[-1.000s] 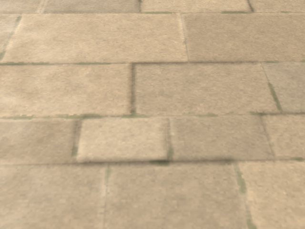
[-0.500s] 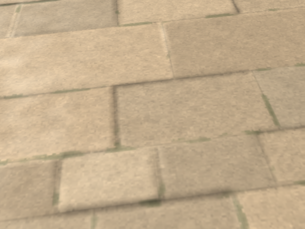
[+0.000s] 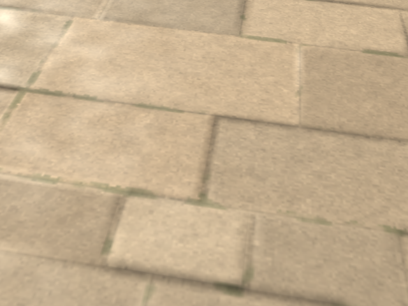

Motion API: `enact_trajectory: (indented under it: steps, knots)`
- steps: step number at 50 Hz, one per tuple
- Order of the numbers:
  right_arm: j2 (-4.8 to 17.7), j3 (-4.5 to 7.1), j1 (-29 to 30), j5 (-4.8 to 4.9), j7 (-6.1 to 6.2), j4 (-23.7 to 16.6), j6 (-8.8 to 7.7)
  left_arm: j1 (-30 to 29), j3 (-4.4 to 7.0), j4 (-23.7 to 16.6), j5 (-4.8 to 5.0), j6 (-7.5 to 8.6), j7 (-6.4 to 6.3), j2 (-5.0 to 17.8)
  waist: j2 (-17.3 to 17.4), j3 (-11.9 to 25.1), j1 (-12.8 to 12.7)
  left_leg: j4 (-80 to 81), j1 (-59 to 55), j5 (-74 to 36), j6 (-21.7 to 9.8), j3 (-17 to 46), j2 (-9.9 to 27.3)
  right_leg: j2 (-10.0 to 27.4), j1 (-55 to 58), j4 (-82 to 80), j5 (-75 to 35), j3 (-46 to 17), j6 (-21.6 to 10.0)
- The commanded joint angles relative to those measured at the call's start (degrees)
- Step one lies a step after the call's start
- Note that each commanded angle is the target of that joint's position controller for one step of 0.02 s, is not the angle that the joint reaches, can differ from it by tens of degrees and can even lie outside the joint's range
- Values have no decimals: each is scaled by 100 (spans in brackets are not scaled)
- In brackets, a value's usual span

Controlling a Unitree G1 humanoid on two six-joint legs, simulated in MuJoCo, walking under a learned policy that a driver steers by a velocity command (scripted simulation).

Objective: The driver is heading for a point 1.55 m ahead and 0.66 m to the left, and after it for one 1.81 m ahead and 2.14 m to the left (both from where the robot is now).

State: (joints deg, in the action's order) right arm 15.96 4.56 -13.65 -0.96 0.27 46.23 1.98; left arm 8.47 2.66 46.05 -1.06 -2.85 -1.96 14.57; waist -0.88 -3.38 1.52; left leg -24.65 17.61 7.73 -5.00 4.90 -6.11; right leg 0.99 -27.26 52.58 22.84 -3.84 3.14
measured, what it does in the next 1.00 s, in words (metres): walks ahead, turning left: right foot, then left foot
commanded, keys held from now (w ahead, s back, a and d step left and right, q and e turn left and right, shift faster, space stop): q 0.36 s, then w+q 0.46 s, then w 0.14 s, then w+e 0.04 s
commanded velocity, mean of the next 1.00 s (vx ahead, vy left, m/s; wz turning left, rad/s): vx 0.21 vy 0.00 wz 0.55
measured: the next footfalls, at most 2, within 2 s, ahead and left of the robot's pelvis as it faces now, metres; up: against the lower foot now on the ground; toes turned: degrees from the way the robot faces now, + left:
right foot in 0.18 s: +0.05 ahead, -0.13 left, +0.00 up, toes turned +11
left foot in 0.70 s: +0.03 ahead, +0.10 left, +0.00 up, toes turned +28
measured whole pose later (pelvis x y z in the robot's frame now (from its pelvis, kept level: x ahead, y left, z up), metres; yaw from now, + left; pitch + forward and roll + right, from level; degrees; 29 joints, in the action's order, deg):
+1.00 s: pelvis +0.12 +0.09 +0.00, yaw +34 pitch +1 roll +0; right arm 14.9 1.8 -23.8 -0.2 -0.8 47.8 -2.7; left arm 10.1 2.4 42.2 -2.5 0.6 3.0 16.8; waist -2.9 -1.5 1.6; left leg -12.6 -2.5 15.9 -6.0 5.3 -6.2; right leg 5.1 -37.5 50.0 7.8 1.8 1.6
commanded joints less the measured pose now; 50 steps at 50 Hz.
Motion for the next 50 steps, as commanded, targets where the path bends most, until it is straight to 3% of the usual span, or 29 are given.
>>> enact_trajectory:
  steps: [1, 5, 7, 8, 9, 10, 11, 12, 13, 15, 18, 20, 22, 25, 30, 32, 33, 34, 35, 36, 37, 38, 39, 41, 43, 45, 50]
  knots:
    - [905, 234, -183, -38, -11, -324, 5, -18, 83, -422, 29, 72, -25, 441, 831, 603, 82, 819, -614, 75, -905, 1798, 1414, -157, -26, -390, 14, 113, -5]
    - [942, 268, 31, -54, -64, -432, 45, 211, 66, -498, 96, 176, -59, 492, 923, 686, 18, 625, -546, -433, -773, 2212, 1397, -347, 571, -1179, 177, 104, -177]
    - [928, 271, 264, -12, -85, -486, 73, 613, 54, -450, 127, 242, -86, 474, 911, 702, -196, 461, -335, -521, -540, 2336, 1253, -460, 1235, -2157, -108, 142, -313]
    - [884, 258, 407, 51, -74, -526, 83, 912, 61, -388, 107, 284, -119, 490, 808, 664, -390, 297, -10, -115, -274, 2259, 1041, -417, 1803, -3104, -588, 145, -381]
    - [603, 185, 321, 99, -53, -597, 66, 945, 148, -409, 16, 317, -172, 904, 81, 571, -298, -330, 553, 927, 102, 1813, 565, 445, 2193, -3955, -255, -701, -575]
    - [275, 117, 124, 148, -27, -720, 29, 556, 262, -626, -50, 288, -168, 1524, -1276, 480, -97, -1607, 1569, 2156, 407, 439, -490, 1997, 2393, -4395, -282, -2445, -1143]
    - [799, 231, 154, -100, 1, -618, 25, 371, 258, -663, -114, 255, -119, 1422, -888, 324, -105, -2839, 1445, 2483, 477, 167, -135, 2278, 1574, -4182, -1085, -2372, -1612]
    - [890, 284, 90, -99, -32, -543, 35, 178, 140, -749, -88, 267, -91, 1001, -537, 259, 54, -3404, 1185, 2225, 472, 247, 6, 1981, 1317, -4037, -1611, -1913, -1634]
    - [840, 287, -67, -93, -74, -427, 74, -95, 77, -792, -53, 274, -67, 763, -387, 138, 206, -3810, 1134, 1874, 498, 187, 65, 1560, 1236, -3911, -1929, -1238, -1454]
    - [780, 269, -276, -66, -193, -329, 159, -202, 55, -902, -42, 281, -83, 704, -770, 267, 206, -4333, 1335, 1543, 627, -6, 87, 1119, 1666, -3691, -2670, -471, -1287]
    - [686, 198, 113, -8, -263, -481, 196, 369, 101, -807, -38, 286, -74, 779, -678, 387, -145, -4077, 1648, 1534, 837, -192, 206, 1196, 2433, -3443, -3511, -183, -1417]
    - [651, 150, 423, -32, -319, -609, 221, 817, 165, -693, -50, 299, -49, 891, -776, 474, -422, -3612, 1855, 1446, 847, -238, 360, 1352, 2906, -3696, -1999, -329, -1447]
    - [682, 136, 713, -66, -411, -733, 236, 970, 219, -627, -64, 324, -14, 996, -875, 316, -567, -3189, 1943, 1422, 824, -285, 481, 1494, 2994, -4075, -403, -531, -1452]
    - [596, 84, 935, -76, -505, -837, 196, 1000, 279, -563, -86, 403, 44, 1092, -750, 116, -588, -2550, 1730, 1432, 721, -441, 625, 1635, 2863, -4325, 254, -431, -1411]
    - [470, -23, 1199, -49, -561, -1016, 52, 1009, 361, -440, -112, 516, 165, 1219, -741, 0, -560, -1481, 805, 1649, 322, -857, 673, 1688, 2301, -4284, 216, 152, -1296]
    - [470, -39, 1022, -56, -543, -998, -12, 930, 386, -412, -72, 496, 201, 1283, -719, 21, -402, -982, 194, 1538, 139, -1029, 578, 1695, 1978, -4092, -52, 385, -1224]
    - [443, -48, 703, -94, -520, -902, -53, 808, 389, -412, -20, 469, 208, 1297, -614, 70, -182, -537, -349, 1239, 64, -1128, 483, 1623, 1694, -3753, -249, 633, -1135]
    - [500, -18, 129, -146, -473, -684, -107, 712, 366, -422, 21, 447, 205, 1230, -375, 240, 92, -174, -1211, 1062, -9, -1174, 293, 1455, 1196, -3067, -455, 975, -1007]
    - [826, 118, -785, -185, -388, -348, -172, 725, 264, -465, -21, 443, 221, 947, 480, 719, 451, 211, -2407, 1585, -175, -496, 527, 1047, 478, -1505, -629, 1524, -783]
    - [1618, 282, -1388, -143, -284, -398, -232, 277, 76, -968, -93, 450, 294, 355, 2176, 834, 710, 1233, -3247, 3385, -816, 2681, 2387, 171, -1477, 599, 1158, 1774, -390]
    - [1654, 257, -1208, -12, -227, -496, -253, 6, 159, -1069, -262, 452, 300, 746, 1327, 340, 671, 1666, -2795, 3332, -1269, 3807, 2742, -30, -2346, 1221, 1184, 609, -378]
    - [1331, 167, -942, 16, -184, -474, -233, -4, 210, -1028, -188, 492, 372, 941, 883, -99, 452, 1465, -2486, 2685, -1243, 3004, 2531, 327, -2372, 1282, 588, 305, -423]
    - [1097, 87, -667, 13, -157, -500, -255, 199, 211, -897, -84, 563, 435, 979, 708, -249, 179, 1426, -2124, 1746, -1067, 2340, 2166, 456, -2034, 1038, -41, 307, -416]
    - [926, 13, -315, 32, -105, -587, -349, 516, 214, -679, -176, 552, 449, 1001, 671, -121, -116, 1423, -1887, 98, -847, 1558, 1605, 495, -1467, 700, -619, 366, -283]
    - [855, -26, -403, 79, -113, -511, -473, 672, 182, -578, -211, 460, 466, 894, 575, 174, -218, 1326, -1867, -1316, -839, 1151, 1472, 397, -1209, 719, -898, 496, -168]
    - [840, -31, -675, 109, -105, -340, -538, 430, 133, -635, -185, 421, 477, 750, 504, 143, -170, 1344, -1818, -1896, -830, 920, 1412, 391, -1282, 527, -1132, 588, -107]
    - [800, -71, -1131, 60, -63, -35, -584, -627, -6, -935, -108, 435, 516, 519, 565, -160, 163, 1436, -1915, -2410, -665, 578, 1348, 289, -1380, -744, -1869, 805, -202]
